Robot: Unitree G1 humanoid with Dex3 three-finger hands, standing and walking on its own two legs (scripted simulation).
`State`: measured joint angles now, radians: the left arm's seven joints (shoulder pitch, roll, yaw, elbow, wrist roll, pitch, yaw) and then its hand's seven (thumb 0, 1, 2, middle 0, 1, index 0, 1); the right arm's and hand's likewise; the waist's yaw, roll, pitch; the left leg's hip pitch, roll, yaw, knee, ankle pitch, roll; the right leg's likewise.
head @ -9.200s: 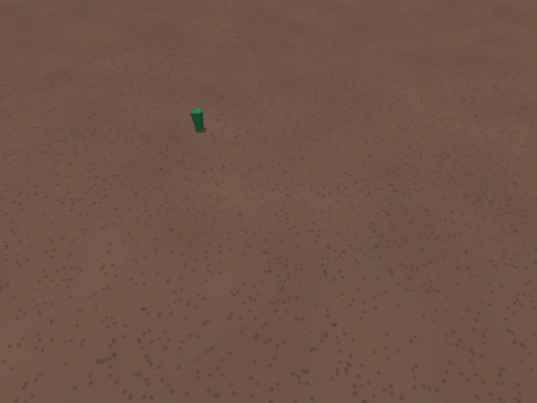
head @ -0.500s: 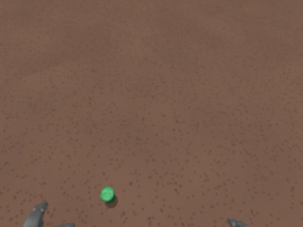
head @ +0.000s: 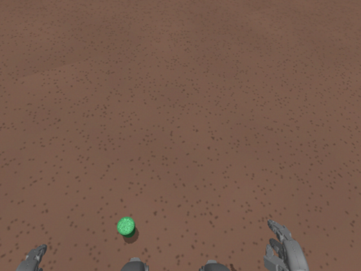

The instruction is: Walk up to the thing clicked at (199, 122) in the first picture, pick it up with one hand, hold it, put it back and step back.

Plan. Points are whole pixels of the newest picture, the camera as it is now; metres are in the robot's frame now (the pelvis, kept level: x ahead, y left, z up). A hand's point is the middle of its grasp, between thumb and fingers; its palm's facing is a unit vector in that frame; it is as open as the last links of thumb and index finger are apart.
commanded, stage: go down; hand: left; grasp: from the side
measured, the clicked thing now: (127, 228) +0.36 +0.20 -0.64
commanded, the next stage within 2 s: none
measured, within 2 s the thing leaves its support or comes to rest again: neither
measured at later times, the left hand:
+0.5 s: hand out of the picture +0.17 +0.30 -0.19, palm faces +0.11 -0.96 -0.26, open 17.4 cm
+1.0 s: hand (55, 243) +0.24 +0.35 -0.26, palm faces +0.08 -0.97 -0.21, open 16.9 cm
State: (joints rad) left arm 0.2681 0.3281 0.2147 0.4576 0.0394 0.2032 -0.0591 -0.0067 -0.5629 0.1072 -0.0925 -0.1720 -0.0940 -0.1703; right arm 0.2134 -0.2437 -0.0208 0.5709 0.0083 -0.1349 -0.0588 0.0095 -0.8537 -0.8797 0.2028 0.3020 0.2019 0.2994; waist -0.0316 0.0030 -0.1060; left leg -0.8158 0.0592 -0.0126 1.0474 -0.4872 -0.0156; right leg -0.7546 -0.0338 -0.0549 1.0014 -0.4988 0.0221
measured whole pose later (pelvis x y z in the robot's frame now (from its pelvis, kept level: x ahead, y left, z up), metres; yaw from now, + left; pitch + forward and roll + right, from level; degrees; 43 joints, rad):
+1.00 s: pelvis -0.07 +0.00 -0.21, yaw -3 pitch +33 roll -5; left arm -0.22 0.61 0.60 0.84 -0.15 -0.39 -0.52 -0.01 -0.43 0.15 -0.05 -0.14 -0.04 -0.14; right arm 0.10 -0.30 0.02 0.67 -0.02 -0.19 -0.04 0.01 -0.89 -0.89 0.20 0.30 0.20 0.30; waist -0.02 -0.02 -0.16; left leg -1.80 0.06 -0.08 1.88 -0.66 -0.02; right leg -1.72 -0.03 -0.06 1.84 -0.68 0.01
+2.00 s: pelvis -0.09 +0.00 -0.31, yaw -6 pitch +32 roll -6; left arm -0.43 0.80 0.76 0.97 -0.23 -0.41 -0.73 -0.01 -0.52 0.13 -0.04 -0.09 -0.03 -0.10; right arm 0.07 -0.35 0.08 0.70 -0.04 -0.20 -0.04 0.01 -0.92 -0.91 0.20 0.30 0.20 0.30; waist -0.04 -0.03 -0.11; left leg -2.10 0.06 -0.13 2.21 -0.68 -0.02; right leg -2.01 -0.01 -0.07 2.16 -0.70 0.02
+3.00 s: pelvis -0.10 +0.01 -0.41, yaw -13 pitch +18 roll -12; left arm -0.53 0.84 0.69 1.34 -0.28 -0.88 -0.67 -0.02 -0.58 0.06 -0.06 -0.10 -0.04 -0.11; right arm -0.14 -0.38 0.35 0.65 -0.23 -0.15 0.04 0.00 -0.92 -0.90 0.21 0.30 0.21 0.30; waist -0.18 -0.22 0.18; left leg -2.24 0.05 -0.30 2.60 -0.71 -0.03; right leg -2.11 0.05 -0.17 2.44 -0.68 0.05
